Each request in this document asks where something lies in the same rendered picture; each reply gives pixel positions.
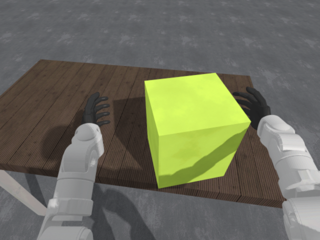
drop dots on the right robot forearm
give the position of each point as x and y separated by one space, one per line
297 172

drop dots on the robot right upper arm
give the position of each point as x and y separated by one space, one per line
302 218

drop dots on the carton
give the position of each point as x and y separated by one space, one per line
194 128

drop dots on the left robot hand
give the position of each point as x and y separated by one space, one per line
90 110

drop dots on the left robot forearm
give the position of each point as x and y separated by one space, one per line
76 177

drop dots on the robot left upper arm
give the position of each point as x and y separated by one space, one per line
67 233

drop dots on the table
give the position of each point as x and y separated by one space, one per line
40 112

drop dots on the right robot hand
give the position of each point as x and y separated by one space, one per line
257 105

